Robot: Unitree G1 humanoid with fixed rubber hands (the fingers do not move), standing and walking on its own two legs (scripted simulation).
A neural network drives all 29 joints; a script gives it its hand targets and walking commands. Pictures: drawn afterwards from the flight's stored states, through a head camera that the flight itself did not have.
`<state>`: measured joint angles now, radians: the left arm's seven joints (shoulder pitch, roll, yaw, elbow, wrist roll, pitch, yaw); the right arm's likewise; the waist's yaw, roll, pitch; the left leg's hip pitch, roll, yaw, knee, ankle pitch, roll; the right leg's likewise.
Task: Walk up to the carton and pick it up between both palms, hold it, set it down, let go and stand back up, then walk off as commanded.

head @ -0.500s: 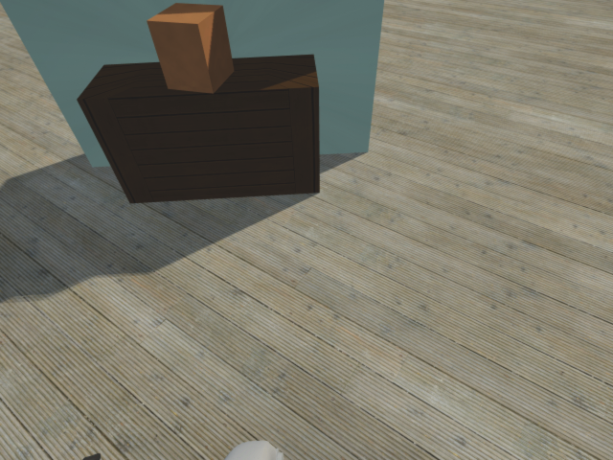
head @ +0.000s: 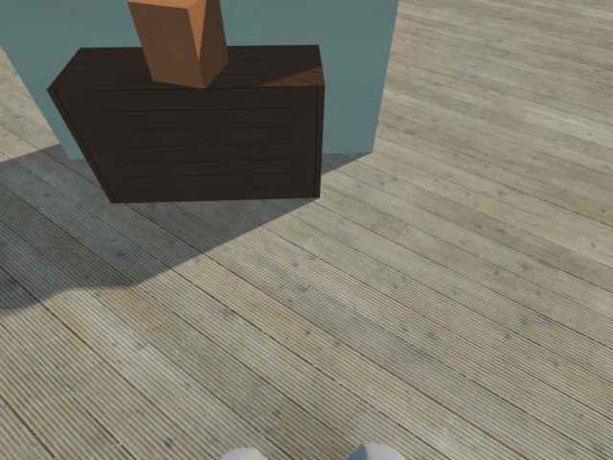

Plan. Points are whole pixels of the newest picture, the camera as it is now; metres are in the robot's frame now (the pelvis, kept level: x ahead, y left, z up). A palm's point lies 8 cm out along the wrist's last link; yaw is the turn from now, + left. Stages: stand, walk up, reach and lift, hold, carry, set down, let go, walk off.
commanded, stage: walk up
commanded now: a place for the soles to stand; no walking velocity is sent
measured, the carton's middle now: (183, 35) +1.39 +0.40 -0.06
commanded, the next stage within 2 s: none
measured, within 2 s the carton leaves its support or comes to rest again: neither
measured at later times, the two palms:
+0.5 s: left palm (35, 390) +0.24 +0.40 -0.09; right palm (456, 384) +0.23 -0.22 -0.08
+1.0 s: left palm (54, 302) +0.37 +0.41 -0.06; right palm (413, 295) +0.40 -0.20 -0.12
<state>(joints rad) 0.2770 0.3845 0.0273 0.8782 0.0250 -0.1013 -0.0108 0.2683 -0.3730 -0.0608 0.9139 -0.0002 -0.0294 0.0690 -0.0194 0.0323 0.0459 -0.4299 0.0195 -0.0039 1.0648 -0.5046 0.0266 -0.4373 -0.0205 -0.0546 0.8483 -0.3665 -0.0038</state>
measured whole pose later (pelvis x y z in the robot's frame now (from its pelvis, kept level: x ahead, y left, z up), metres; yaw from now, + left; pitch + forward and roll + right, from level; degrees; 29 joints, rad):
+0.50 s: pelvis +0.17 +0.09 +0.02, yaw +2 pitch +1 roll -1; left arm 0.24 0.38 0.03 0.89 0.00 -0.10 0.00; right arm 0.26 -0.38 -0.06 0.91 0.00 -0.07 0.04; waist -0.02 0.00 0.05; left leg -0.39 -0.01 0.04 0.76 -0.39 0.05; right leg -0.60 -0.05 -0.01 1.17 -0.50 0.00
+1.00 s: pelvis +0.31 +0.09 +0.00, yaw +4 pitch -5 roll -1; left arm 0.25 0.38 0.03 0.89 0.01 -0.10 -0.01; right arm 0.24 -0.38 -0.06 0.91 0.00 -0.03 0.07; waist -0.02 0.10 0.06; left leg -0.48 0.03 0.00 1.03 -0.41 0.05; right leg -0.33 -0.07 -0.04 0.82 -0.41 0.00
